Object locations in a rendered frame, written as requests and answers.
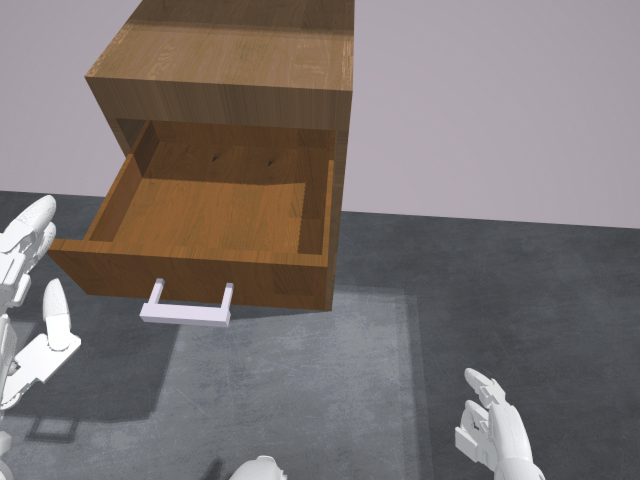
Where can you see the left robot thigh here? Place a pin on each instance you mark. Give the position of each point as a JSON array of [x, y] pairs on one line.
[[258, 470]]

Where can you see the left robot shin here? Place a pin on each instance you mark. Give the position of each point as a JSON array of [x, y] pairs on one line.
[[267, 458]]

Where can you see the robot right forearm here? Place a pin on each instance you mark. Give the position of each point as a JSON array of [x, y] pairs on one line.
[[517, 469]]

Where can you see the drawer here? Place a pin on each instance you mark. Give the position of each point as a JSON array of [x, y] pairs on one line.
[[201, 205]]

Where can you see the robot right hand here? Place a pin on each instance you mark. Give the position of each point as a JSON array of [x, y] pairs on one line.
[[501, 433]]

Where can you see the handle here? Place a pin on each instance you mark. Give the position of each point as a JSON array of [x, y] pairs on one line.
[[188, 315]]

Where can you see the cabinet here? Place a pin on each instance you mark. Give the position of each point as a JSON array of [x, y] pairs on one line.
[[273, 63]]

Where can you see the robot left hand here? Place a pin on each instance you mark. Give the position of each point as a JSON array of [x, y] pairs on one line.
[[23, 243]]

